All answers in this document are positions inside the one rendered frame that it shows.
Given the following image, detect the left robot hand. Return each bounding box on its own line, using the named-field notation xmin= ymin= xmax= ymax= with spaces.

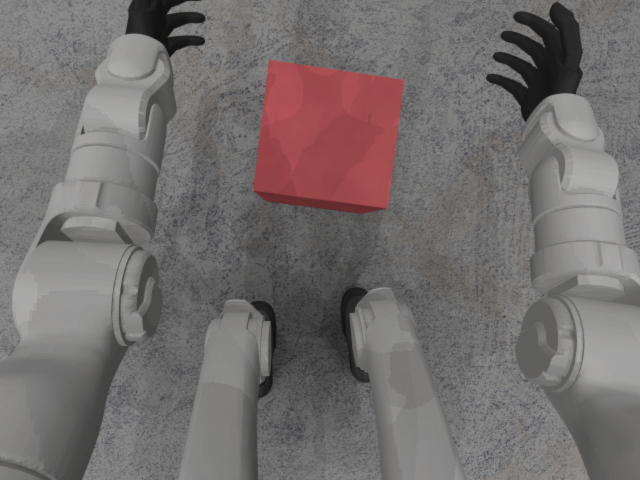
xmin=125 ymin=0 xmax=205 ymax=57

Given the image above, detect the robot right upper arm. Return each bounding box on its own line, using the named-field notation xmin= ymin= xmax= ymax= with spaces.
xmin=515 ymin=294 xmax=640 ymax=480

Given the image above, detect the carton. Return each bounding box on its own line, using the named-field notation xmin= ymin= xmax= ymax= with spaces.
xmin=253 ymin=60 xmax=404 ymax=214

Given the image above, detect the right robot forearm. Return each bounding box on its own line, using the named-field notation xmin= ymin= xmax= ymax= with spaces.
xmin=518 ymin=93 xmax=640 ymax=307

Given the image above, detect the left robot forearm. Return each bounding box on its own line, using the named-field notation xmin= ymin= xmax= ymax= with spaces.
xmin=12 ymin=34 xmax=177 ymax=334

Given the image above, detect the robot left upper arm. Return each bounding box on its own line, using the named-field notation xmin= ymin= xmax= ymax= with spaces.
xmin=0 ymin=240 xmax=163 ymax=480

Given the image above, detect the robot left foot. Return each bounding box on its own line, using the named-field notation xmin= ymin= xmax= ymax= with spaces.
xmin=251 ymin=301 xmax=276 ymax=398

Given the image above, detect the right robot hand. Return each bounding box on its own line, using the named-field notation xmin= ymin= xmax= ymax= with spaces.
xmin=486 ymin=2 xmax=583 ymax=122

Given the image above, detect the robot right shin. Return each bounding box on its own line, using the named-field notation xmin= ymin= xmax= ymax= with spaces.
xmin=356 ymin=287 xmax=418 ymax=370

